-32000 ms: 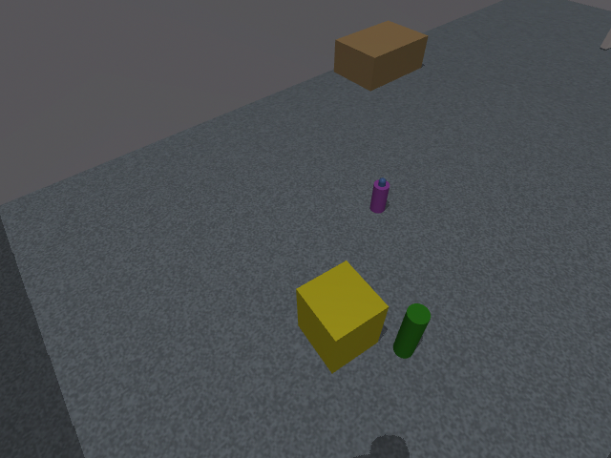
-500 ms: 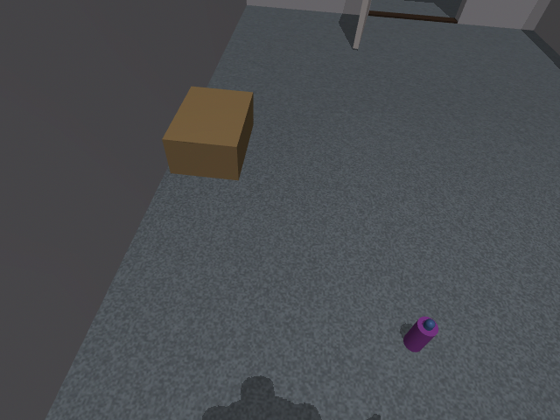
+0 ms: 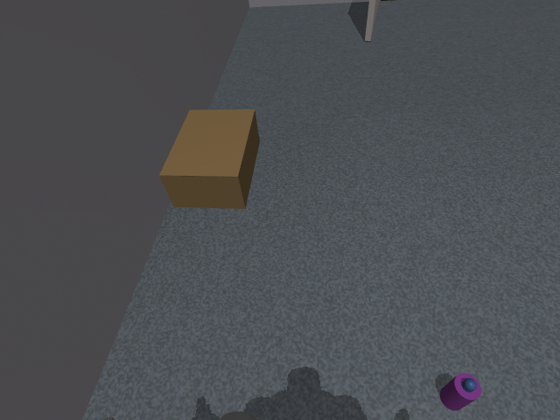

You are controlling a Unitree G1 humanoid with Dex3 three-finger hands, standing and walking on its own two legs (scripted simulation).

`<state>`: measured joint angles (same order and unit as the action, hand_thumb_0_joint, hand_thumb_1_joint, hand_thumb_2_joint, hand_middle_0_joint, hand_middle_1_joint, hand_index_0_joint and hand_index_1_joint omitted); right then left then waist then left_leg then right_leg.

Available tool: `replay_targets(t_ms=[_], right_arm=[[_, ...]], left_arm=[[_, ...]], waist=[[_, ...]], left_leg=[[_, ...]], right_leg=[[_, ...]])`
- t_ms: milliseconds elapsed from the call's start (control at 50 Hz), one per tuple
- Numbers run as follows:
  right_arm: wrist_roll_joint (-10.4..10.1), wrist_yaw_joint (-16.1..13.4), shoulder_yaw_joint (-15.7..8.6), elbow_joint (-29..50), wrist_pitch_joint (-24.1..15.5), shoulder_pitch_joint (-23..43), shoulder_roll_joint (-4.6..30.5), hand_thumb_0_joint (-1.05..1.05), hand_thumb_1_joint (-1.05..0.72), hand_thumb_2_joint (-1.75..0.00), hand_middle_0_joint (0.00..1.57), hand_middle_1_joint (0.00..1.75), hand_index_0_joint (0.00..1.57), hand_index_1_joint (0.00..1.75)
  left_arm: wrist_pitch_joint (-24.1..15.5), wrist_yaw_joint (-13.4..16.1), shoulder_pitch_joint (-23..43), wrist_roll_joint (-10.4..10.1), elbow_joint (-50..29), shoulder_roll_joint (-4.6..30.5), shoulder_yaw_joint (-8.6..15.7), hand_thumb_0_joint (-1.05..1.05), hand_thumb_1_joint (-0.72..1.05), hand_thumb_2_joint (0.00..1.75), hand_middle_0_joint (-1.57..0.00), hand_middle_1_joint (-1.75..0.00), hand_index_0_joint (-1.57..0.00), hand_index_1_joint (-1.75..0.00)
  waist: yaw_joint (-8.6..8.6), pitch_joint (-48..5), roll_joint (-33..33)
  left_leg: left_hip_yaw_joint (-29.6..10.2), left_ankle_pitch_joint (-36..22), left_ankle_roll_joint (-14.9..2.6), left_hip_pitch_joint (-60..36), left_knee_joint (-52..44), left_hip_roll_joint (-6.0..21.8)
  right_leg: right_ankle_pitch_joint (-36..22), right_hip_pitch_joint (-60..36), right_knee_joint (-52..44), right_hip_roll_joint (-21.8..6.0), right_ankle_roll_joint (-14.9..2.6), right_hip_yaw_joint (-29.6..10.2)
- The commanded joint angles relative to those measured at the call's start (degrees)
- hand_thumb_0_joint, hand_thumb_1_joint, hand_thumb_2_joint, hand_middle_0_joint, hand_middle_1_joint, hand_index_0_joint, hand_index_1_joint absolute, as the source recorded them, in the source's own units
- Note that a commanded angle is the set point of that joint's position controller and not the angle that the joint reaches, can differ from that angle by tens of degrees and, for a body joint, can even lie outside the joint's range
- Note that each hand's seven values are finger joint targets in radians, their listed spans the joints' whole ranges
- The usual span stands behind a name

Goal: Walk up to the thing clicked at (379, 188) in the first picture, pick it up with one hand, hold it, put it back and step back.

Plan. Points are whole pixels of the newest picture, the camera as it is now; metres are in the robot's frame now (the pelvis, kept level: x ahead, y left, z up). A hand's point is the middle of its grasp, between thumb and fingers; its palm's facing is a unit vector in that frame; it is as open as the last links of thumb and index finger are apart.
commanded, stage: walk up
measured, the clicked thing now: (461, 391) +0.31 -0.47 -0.68
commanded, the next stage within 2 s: none
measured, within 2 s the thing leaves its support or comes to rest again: neither
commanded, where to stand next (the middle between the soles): +0.44 +0.02 m, yaw +1 degrees
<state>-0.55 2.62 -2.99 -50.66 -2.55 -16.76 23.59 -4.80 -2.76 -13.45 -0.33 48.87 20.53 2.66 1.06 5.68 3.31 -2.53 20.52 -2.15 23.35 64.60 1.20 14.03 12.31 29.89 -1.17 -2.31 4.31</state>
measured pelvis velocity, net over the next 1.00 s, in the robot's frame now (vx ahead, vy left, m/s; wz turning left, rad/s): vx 0.42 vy -0.06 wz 0.67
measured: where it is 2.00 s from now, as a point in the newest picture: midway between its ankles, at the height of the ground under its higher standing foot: (319, 361)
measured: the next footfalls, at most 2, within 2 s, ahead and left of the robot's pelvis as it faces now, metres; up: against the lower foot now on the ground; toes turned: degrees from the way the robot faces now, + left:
left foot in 0.26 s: +0.26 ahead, +0.15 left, +0.00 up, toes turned +11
right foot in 0.76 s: +0.50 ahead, -0.10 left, +0.00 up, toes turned +30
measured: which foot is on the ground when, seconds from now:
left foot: up 0.00-0.24, down 0.26-0.78, up 0.80-1.00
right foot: down 0.00-0.28, up 0.30-0.74, down 0.76-1.00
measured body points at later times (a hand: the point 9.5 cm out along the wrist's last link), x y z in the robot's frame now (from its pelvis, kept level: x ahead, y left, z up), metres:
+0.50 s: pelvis +0.19 +0.02 +0.00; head +0.21 +0.08 +0.45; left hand +0.26 +0.34 -0.13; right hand +0.30 -0.27 -0.08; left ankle +0.22 +0.14 -0.74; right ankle +0.29 -0.12 -0.67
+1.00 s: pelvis +0.42 -0.06 +0.00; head +0.45 -0.07 +0.45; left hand +0.28 +0.24 -0.08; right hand +0.69 -0.27 -0.11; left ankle +0.34 +0.08 -0.66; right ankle +0.47 -0.12 -0.74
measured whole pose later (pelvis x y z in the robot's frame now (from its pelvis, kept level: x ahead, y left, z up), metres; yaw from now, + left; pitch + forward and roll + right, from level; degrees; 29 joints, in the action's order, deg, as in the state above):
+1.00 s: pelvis +0.42 -0.06 +0.00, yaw +39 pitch -1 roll +2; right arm 1.4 1.5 -3.7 -44.1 -0.6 -18.4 26.9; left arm -1.3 -2.7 -14.6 0.8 44.6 21.9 2.6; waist 2.7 4.0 1.5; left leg -1.9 13.0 -0.6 29.6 59.8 0.1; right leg 15.6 11.9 28.8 -2.7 -3.0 8.3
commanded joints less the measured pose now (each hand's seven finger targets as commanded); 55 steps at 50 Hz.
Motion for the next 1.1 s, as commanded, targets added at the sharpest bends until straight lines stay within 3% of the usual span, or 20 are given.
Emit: replay_targets(t_ms=[0, 60, 160, 180, 220, 240, 260, 280, 300, 360, 400, 620, 660, 720, 740, 760, 800, 880, 980, 1080], right_arm=[[0.65, 0.15, -3.11, 3.86, -0.3, -3.55, 9.33, 0.0, -0.9, -0.9, 0.2, 0.3, 0.2, 0.3], [1.23, 0.95, -3.45, 5.84, -0.36, 1.04, 9.36, 0.0, -0.9, -0.9, 0.2, 0.3, 0.2, 0.3], [1.57, 1.78, -3.79, 7.55, -1.37, 4.62, 8.72, 0.0, -0.9, -0.9, 0.2, 0.3, 0.2, 0.3], [0.47, 2.48, -3.96, 6.45, 0.34, -3.42, 9.72, 0.0, -0.9, -0.9, 0.2, 0.3, 0.2, 0.3], [0.78, 1.67, -5.76, 3.68, 1.47, -14.69, 12.23, 0.0, -0.9, -0.9, 0.2, 0.3, 0.2, 0.3], [0.98, 0.7, -6.84, 3.93, 1.19, -14.35, 14.62, 0.0, -0.9, -0.9, 0.2, 0.3, 0.2, 0.3], [1.82, -0.44, -7.48, 6.47, 0.68, -13.18, 18.71, 0.0, -0.9, -0.9, 0.2, 0.3, 0.2, 0.3], [1.45, -0.88, -6.76, 8.5, 0.18, -10.64, 18.85, 0.0, -0.9, -0.9, 0.2, 0.3, 0.2, 0.3], [0.12, -1.18, -6.62, 9.34, -0.08, -8.13, 20.28, 0.0, -0.9, -0.9, 0.2, 0.3, 0.2, 0.3], [0.45, -2.24, -4.17, 9.3, -1.19, -4.75, 15.46, 0.0, -0.9, -0.9, 0.2, 0.3, 0.2, 0.3], [-0.42, -2.52, -3.84, 9.57, -1.68, -3.79, 15.05, 0.0, -0.9, -0.9, 0.2, 0.3, 0.2, 0.3], [1.87, -3.43, -5.46, 11.48, -2.05, -9.35, 16.62, 0.0, -0.9, -0.9, 0.2, 0.3, 0.2, 0.3], [1.98, -3.71, -5.63, 11.86, -1.88, -8.12, 16.87, 0.0, -0.9, -0.9, 0.2, 0.3, 0.2, 0.3], [1.77, -4.12, -4.18, 12.88, -1.0, -4.08, 13.76, 0.0, -0.9, -0.9, 0.2, 0.3, 0.2, 0.3], [1.0, -4.1, -3.05, 13.0, -0.82, -5.56, 10.13, 0.0, -0.9, -0.9, 0.2, 0.3, 0.2, 0.3], [0.55, -4.45, -1.8, 13.41, -0.49, -7.9, 5.98, 0.0, -0.9, -0.9, 0.2, 0.3, 0.2, 0.3], [1.21, -5.37, -3.79, 12.85, 0.66, -9.37, 14.13, 0.0, -0.9, -0.9, 0.2, 0.3, 0.2, 0.3], [2.27, -2.46, -3.39, 8.47, 0.59, -8.63, 12.43, 0.0, -0.9, -0.9, 0.2, 0.3, 0.2, 0.3], [1.68, -0.61, -2.42, 10.32, 2.17, -3.72, 9.25, 0.0, -0.9, -0.9, 0.2, 0.3, 0.2, 0.3], [2.15, 0.01, -3.24, 12.12, 3.62, 1.39, 9.37, 0.0, -0.9, -0.9, 0.2, 0.3, 0.2, 0.3]], left_arm=[[-1.55, 1.55, -3.93, 0.2, -3.74, 15.67, 4.71, 0.0, 0.9, 0.9, -0.2, -0.3, -0.2, -0.3], [-1.63, 1.38, -2.77, 0.96, -5.54, 16.95, 5.25, 0.0, 0.9, 0.9, -0.2, -0.3, -0.2, -0.3], [-1.25, 1.0, -4.17, 1.19, -5.67, 18.03, 5.12, 0.0, 0.9, 0.9, -0.2, -0.3, -0.2, -0.3], [-0.16, 0.21, 7.49, 2.2, -9.27, 17.9, 6.45, 0.0, 0.9, 0.9, -0.2, -0.3, -0.2, -0.3], [0.91, 0.39, 10.69, 2.77, -10.75, 16.58, 6.02, 0.0, 0.9, 0.9, -0.2, -0.3, -0.2, -0.3], [1.55, 0.16, 3.34, 2.52, -10.36, 13.34, 4.87, 0.0, 0.9, 0.9, -0.2, -0.3, -0.2, -0.3], [2.1, -0.18, -0.3, 2.25, -10.82, 9.59, 3.86, 0.0, 0.9, 0.9, -0.2, -0.3, -0.2, -0.3], [2.54, -0.26, -0.4, 2.14, -10.85, 12.22, 3.79, 0.0, 0.9, 0.9, -0.2, -0.3, -0.2, -0.3], [2.34, -0.34, 0.73, 2.41, -11.51, 15.21, 4.27, 0.0, 0.9, 0.9, -0.2, -0.3, -0.2, -0.3], [2.72, -0.5, 2.03, 2.04, -8.8, 15.62, 4.32, 0.0, 0.9, 0.9, -0.2, -0.3, -0.2, -0.3], [3.98, -0.94, 0.33, 1.94, -8.17, 16.62, 4.82, 0.0, 0.9, 0.9, -0.2, -0.3, -0.2, -0.3], [4.26, -2.39, 10.87, 1.98, -13.39, 13.79, 5.55, 0.0, 0.9, 0.9, -0.2, -0.3, -0.2, -0.3], [3.53, -2.21, 11.3, 1.75, -13.66, 13.63, 5.65, 0.0, 0.9, 0.9, -0.2, -0.3, -0.2, -0.3], [2.46, -0.54, 0.4, 1.71, -10.01, 14.52, 6.52, 0.0, 0.9, 0.9, -0.2, -0.3, -0.2, -0.3], [2.16, 0.13, -4.17, 2.71, -9.0, 18.43, 7.71, 0.0, 0.9, 0.9, -0.2, -0.3, -0.2, -0.3], [1.92, 0.79, -6.28, 3.26, -9.13, 22.81, 8.3, 0.0, 0.9, 0.9, -0.2, -0.3, -0.2, -0.3], [3.01, 0.23, 6.87, 3.21, -12.92, 23.92, 8.11, 0.0, 0.9, 0.9, -0.2, -0.3, -0.2, -0.3], [2.61, 0.95, 2.54, 1.03, -8.39, 14.78, 4.32, 0.0, 0.9, 0.9, -0.2, -0.3, -0.2, -0.3], [1.2, 1.82, -3.08, 0.72, -8.24, 14.36, 3.89, 0.0, 0.9, 0.9, -0.2, -0.3, -0.2, -0.3], [1.35, 3.19, -2.42, 0.87, -9.86, 16.34, 4.15, 0.0, 0.9, 0.9, -0.2, -0.3, -0.2, -0.3]], waist=[[-0.06, -1.63, -10.34], [0.65, 0.7, -9.43], [1.17, -2.22, -10.67], [-2.4, -5.5, -17.12], [-8.63, -10.67, -8.01], [-7.53, -11.92, 3.37], [-5.82, -8.53, 14.46], [-3.89, -5.84, 9.84], [-2.92, -4.54, 10.12], [-0.47, -2.12, 1.38], [0.78, -3.17, 3.87], [-2.7, -2.62, 6.99], [-2.15, -2.86, 7.62], [4.83, -7.61, 3.61], [6.85, -11.2, -5.69], [6.67, -14.6, -19.77], [1.8, -9.26, -21.11], [0.07, -2.49, -13.66], [0.76, -1.93, -13.55], [1.29, -2.59, -10.9]], left_leg=[[-1.6, -5.35, 1.81, 7.54, -7.3, 1.39], [0.19, -7.19, 2.88, 6.56, -18.2, 3.12], [4.36, -13.28, 0.7, -2.99, -29.17, 3.61], [7.68, -15.7, 0.09, -4.35, -26.54, 3.89], [7.58, -9.39, -1.39, -20.39, -28.38, 0.17], [0.12, 0.68, -4.31, -29.83, -33.45, -1.39], [-27.4, 17.88, -9.0, -32.07, -43.49, 10.79], [-43.78, 25.07, -12.12, -28.52, -51.82, 16.33], [-51.92, 22.85, -16.66, -26.27, -55.99, 19.87], [-30.41, 10.6, -9.28, -12.45, -53.64, 11.56], [-24.16, 8.33, -7.0, -9.16, -53.51, 8.05], [-22.9, 0.0, -9.53, -11.67, -47.9, 5.33], [-22.33, -7.71, -8.78, -10.66, -43.53, 5.57], [-17.29, -22.39, -3.82, -2.75, -27.81, 0.41], [-11.61, -13.33, -1.32, 5.07, -16.06, -3.53], [-5.33, 9.12, 0.64, 17.21, -2.98, -8.44], [-1.3, 4.47, 1.79, 18.46, 5.62, -1.59], [-1.79, -4.85, 0.36, 11.42, -2.55, 1.71], [0.59, -10.06, 2.42, 12.85, -9.4, -0.61], [3.18, -11.55, 2.07, 8.26, -17.76, 0.88]], right_leg=[[-19.67, -5.15, -13.41, -12.28, -9.72, -9.87], [-9.46, -1.63, -15.7, -13.51, -10.64, -8.47], [-7.08, -0.47, -11.46, -13.83, -8.58, -7.55], [-3.12, -3.5, -8.92, -14.46, -6.4, 1.24], [-3.73, 4.36, 8.05, -10.35, -4.95, 4.16], [3.05, 14.32, 25.12, -5.34, -2.57, 5.32], [17.82, 27.99, 38.78, 1.93, 1.12, 4.59], [18.23, 31.87, 41.19, 2.83, 0.26, -3.31], [19.26, 31.67, 44.09, 0.57, 0.24, -8.06], [11.67, 22.43, 36.32, -3.96, -0.04, -11.29], [5.17, 18.05, 30.89, -3.41, 0.93, -9.59], [3.34, 19.72, 14.16, -1.52, 3.44, -8.04], [5.45, 15.48, 8.91, -1.08, 2.22, -8.62], [-2.08, -5.04, -6.65, -0.52, -0.68, -8.06], [0.36, -15.57, -8.06, -6.23, -1.76, -14.77], [7.64, -23.55, -10.16, -20.8, -3.2, -30.97], [24.21, -10.51, -18.46, -25.92, -6.14, -40.39], [8.37, -2.11, -13.8, -12.57, -2.46, -14.22], [-35.04, -10.78, -8.8, -12.87, 1.77, -2.94], [-39.55, -11.29, -7.13, -15.54, 4.44, 1.54]])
